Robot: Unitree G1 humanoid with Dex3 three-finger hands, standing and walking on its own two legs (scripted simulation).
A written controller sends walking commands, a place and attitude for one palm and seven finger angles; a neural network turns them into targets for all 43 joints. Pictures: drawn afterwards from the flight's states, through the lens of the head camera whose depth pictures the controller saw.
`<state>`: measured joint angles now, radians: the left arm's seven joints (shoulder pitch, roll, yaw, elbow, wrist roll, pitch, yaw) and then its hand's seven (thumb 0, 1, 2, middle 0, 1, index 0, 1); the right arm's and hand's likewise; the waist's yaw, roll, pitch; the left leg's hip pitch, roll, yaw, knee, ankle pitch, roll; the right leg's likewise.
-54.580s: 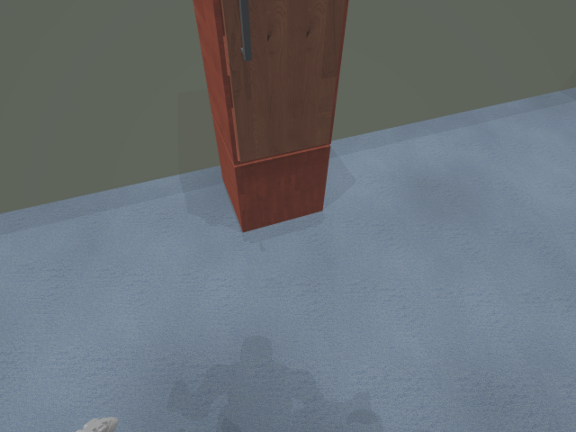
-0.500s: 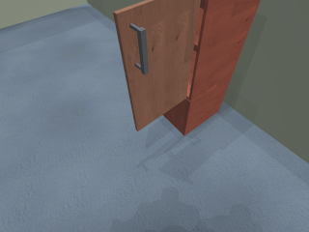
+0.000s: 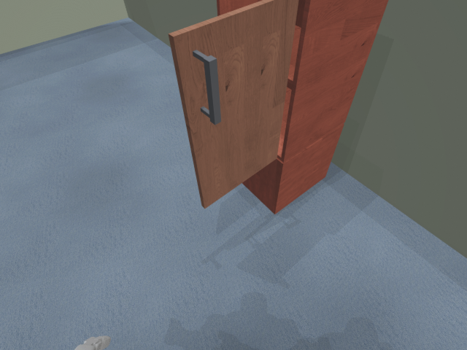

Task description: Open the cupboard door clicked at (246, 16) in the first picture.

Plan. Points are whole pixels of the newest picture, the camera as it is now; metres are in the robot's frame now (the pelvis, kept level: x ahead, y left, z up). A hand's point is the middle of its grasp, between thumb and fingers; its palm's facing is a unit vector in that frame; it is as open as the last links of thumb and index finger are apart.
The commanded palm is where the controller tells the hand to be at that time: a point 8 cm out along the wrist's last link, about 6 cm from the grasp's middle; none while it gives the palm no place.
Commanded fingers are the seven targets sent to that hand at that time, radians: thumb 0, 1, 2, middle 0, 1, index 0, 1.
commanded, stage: let the arm hang, fingers relaxed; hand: left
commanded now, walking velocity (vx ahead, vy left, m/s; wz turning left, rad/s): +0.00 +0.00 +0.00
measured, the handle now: (207, 89) +0.61 +0.09 +0.12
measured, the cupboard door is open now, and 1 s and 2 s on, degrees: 92 92 92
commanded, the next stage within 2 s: look to check the result in 0.02 s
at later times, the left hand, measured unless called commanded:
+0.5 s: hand out of the picture +0.10 +0.25 -0.15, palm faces -0.02 -0.93 -0.36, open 7.4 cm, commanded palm none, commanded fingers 0.00 0.90 0.90 -0.20 -0.30 -0.20 -0.30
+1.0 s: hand out of the picture +0.12 +0.24 -0.15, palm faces -0.03 -0.94 -0.35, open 7.4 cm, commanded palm none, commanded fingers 0.00 0.90 0.90 -0.20 -0.30 -0.20 -0.30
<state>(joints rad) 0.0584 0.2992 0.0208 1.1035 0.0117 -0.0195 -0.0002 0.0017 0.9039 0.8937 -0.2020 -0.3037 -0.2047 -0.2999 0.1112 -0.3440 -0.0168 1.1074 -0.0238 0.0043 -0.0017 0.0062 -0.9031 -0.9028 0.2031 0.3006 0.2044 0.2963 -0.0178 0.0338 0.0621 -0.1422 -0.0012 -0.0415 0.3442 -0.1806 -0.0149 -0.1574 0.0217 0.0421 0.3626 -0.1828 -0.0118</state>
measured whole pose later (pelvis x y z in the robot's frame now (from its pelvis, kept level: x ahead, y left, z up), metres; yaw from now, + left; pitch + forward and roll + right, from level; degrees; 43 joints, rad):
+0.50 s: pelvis +0.02 +0.00 +0.00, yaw +0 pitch -1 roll +0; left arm 0.09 0.32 0.02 1.12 0.01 -0.02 0.00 0.00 0.90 0.89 -0.20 -0.30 -0.20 -0.30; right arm 0.10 -0.34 -0.01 1.11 -0.02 0.01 0.00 0.01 -0.90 -0.90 0.20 0.30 0.21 0.30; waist -0.01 0.03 0.08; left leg -0.11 0.01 -0.04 0.31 -0.19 -0.02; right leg -0.12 0.03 0.04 0.33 -0.19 -0.02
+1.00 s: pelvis +0.03 +0.00 +0.00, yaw -1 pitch -1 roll +0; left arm 0.08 0.33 0.02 1.11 0.01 -0.02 0.00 0.00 0.90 0.89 -0.20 -0.30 -0.21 -0.30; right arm 0.10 -0.35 -0.01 1.11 -0.02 0.00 0.00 0.01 -0.90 -0.90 0.20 0.30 0.21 0.30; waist -0.01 0.02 0.07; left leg -0.09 0.01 -0.03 0.30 -0.20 -0.02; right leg -0.11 0.03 0.05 0.31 -0.19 -0.02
